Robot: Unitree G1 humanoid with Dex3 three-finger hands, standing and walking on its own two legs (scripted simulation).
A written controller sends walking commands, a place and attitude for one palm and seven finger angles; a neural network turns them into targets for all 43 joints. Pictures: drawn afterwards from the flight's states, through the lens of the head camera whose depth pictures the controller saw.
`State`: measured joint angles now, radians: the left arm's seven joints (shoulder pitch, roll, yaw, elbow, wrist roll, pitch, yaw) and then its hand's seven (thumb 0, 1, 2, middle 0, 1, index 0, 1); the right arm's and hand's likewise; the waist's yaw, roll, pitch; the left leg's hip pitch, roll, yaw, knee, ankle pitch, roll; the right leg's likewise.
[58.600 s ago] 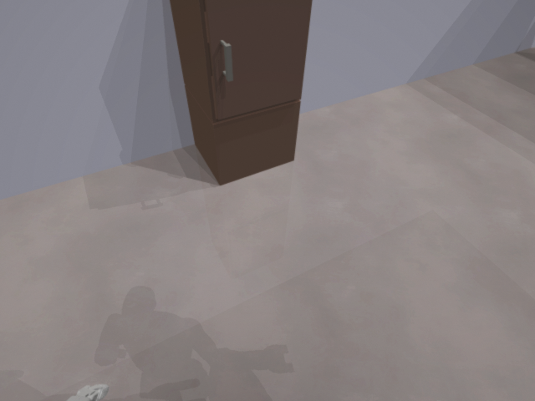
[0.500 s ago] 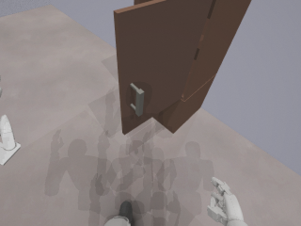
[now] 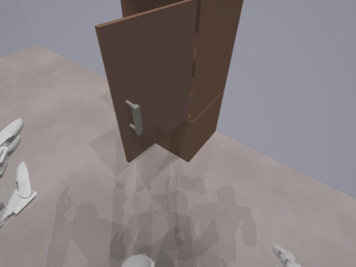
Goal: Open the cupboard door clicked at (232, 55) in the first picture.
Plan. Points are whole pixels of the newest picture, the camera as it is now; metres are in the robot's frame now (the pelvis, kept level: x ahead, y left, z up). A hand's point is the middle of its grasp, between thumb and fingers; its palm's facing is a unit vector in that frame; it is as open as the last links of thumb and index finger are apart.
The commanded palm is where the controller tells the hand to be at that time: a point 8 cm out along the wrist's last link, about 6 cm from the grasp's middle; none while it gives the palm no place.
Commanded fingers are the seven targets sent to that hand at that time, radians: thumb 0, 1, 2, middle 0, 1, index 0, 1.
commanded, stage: stop stepping back and stand still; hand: left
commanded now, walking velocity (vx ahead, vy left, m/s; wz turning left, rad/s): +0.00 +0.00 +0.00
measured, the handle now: (133, 117) +0.64 +0.17 -0.06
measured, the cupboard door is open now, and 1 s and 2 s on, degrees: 84 84 84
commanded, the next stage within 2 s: let the arm hang, fingers relaxed in 0.54 s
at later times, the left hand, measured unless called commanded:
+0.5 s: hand out of the picture +0.17 +0.28 +0.19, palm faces +0.45 -0.76 -0.47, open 7.4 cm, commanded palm +0.12 +0.32 +0.20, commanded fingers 0.00 0.90 0.90 -0.20 -0.30 -0.20 -0.30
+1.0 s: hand out of the picture +0.04 +0.19 -0.16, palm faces +0.07 -0.98 -0.16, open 7.0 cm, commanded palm none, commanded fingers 0.00 0.90 0.90 -0.20 -0.30 -0.20 -0.30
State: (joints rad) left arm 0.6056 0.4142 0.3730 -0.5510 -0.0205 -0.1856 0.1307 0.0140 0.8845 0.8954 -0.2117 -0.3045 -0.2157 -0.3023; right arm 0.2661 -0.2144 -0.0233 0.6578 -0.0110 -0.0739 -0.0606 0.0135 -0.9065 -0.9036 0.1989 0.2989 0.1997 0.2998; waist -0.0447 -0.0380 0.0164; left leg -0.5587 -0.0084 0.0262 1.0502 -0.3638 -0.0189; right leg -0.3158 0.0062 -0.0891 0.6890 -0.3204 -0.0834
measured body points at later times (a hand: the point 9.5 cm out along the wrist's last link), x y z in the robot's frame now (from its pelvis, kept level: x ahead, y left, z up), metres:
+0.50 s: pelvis -0.02 +0.01 +0.02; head -0.01 +0.02 +0.47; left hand +0.14 +0.31 +0.21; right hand +0.16 -0.20 -0.06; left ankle -0.02 +0.13 -0.72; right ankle +0.04 -0.07 -0.72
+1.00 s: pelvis -0.03 +0.02 +0.01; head +0.00 +0.04 +0.46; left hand +0.04 +0.25 -0.14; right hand +0.02 -0.24 -0.12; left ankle -0.02 +0.13 -0.72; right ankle +0.04 -0.07 -0.72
